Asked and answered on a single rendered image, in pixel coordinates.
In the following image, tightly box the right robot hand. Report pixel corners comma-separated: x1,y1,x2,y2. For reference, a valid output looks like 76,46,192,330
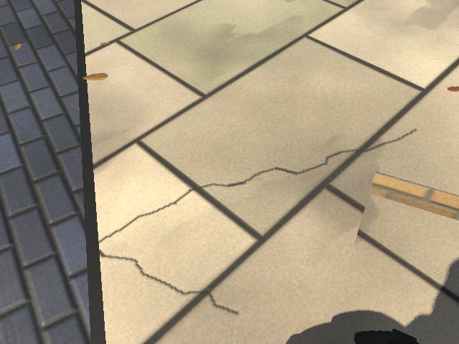
354,329,419,344

